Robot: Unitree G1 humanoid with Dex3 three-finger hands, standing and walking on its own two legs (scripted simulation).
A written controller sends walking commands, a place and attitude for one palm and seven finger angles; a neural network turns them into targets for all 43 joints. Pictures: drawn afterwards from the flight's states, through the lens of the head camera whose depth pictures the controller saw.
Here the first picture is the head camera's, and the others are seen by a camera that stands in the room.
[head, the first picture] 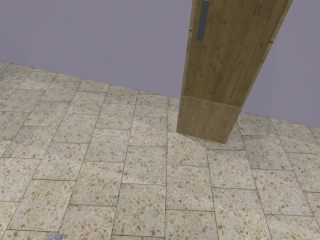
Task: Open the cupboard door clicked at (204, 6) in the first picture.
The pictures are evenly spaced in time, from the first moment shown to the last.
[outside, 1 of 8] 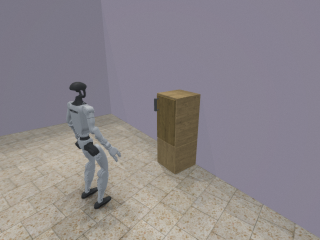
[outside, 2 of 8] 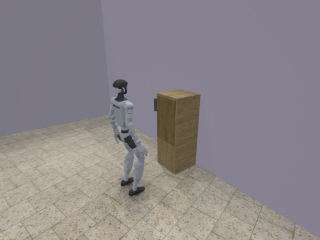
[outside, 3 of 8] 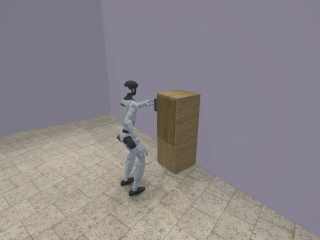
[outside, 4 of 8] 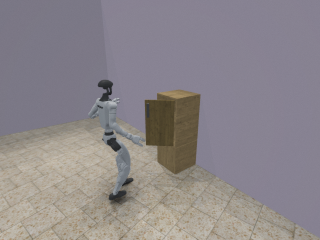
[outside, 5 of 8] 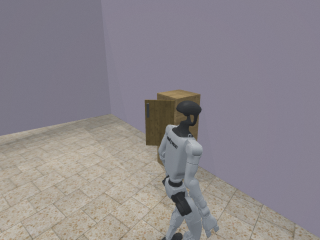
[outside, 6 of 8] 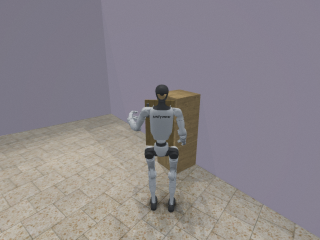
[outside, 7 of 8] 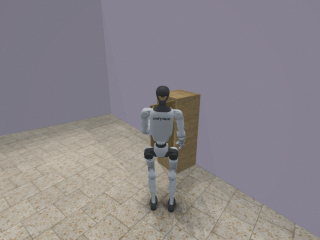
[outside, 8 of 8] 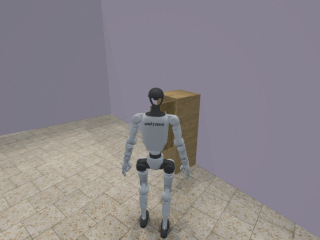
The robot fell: no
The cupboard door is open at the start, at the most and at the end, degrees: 0 95 95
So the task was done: yes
